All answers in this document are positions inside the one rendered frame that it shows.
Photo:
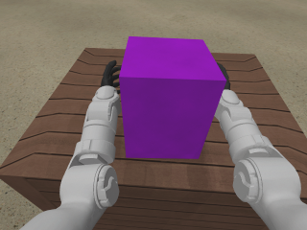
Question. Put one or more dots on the robot left upper arm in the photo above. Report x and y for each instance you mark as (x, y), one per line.
(85, 193)

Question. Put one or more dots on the robot left forearm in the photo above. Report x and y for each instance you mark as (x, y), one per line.
(99, 129)

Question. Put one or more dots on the right robot hand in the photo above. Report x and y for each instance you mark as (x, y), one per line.
(227, 84)

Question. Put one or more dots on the carton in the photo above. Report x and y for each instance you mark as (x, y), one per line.
(170, 89)

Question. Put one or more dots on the pedestal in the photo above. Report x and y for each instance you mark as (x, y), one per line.
(154, 193)

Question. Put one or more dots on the robot right upper arm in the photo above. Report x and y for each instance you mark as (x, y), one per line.
(270, 185)

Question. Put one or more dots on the left robot hand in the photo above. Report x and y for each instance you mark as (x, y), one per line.
(108, 79)

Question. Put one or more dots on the robot right forearm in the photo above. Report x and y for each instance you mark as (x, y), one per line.
(241, 132)

